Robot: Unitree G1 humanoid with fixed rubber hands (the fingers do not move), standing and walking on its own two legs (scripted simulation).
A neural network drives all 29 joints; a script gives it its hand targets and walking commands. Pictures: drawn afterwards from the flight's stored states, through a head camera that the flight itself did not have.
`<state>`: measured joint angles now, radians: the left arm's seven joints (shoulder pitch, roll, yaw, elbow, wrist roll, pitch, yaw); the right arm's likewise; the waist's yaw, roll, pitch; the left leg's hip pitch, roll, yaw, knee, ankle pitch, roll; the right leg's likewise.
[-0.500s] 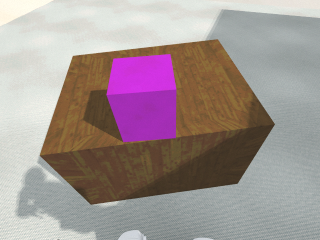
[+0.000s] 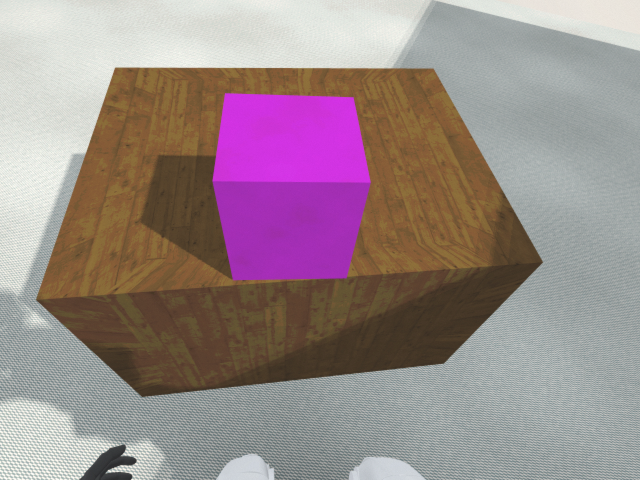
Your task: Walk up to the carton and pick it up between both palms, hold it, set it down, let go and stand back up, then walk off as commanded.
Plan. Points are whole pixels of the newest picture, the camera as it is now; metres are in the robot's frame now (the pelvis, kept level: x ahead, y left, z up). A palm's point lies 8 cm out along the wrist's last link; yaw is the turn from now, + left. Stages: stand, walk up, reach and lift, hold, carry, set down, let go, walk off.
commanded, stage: walk up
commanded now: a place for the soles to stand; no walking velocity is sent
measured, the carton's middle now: (290, 192) +0.55 +0.08 -0.02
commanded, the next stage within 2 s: none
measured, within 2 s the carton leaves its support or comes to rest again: neither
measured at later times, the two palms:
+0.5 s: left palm out of the picture +0.10 +0.30 -0.10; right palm out of the picture +0.08 -0.34 -0.09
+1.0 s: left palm out of the picture +0.10 +0.39 -0.12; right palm (521, 458) +0.16 -0.25 -0.09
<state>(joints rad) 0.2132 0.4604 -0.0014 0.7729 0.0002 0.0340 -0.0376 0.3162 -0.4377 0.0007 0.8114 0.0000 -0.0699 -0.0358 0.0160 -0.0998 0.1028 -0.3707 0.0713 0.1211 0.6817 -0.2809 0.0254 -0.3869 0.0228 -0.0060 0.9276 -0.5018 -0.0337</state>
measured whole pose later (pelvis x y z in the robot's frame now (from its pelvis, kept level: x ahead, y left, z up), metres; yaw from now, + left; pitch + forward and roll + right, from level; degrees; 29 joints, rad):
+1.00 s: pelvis +0.07 +0.06 -0.01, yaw +2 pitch -4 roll -3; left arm 0.33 0.46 0.00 0.86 0.00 -0.05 -0.02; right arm 0.27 -0.43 0.00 0.83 0.00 -0.05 0.04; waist 0.02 0.01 0.11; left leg -0.39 0.03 0.10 0.80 -0.33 0.06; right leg -0.18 -0.04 0.00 0.84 -0.49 0.01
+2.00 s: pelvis +0.10 +0.04 +0.01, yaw +4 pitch -1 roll +0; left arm 0.13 0.42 0.00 0.95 0.00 -0.01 0.00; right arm 0.21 -0.43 0.00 0.89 0.00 -0.05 -0.02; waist 0.01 0.02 0.00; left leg -0.33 -0.01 0.09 0.60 -0.25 0.05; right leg -0.25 0.02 0.00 0.63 -0.36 -0.02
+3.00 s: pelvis +0.10 +0.04 +0.02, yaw +4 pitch +1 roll +0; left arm 0.17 0.42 0.00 1.00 0.00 -0.01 -0.02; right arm 0.21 -0.43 0.00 0.95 0.00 -0.06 -0.02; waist 0.01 -0.02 -0.03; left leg -0.32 -0.01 0.09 0.51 -0.21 0.06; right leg -0.23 0.02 0.00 0.52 -0.31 -0.02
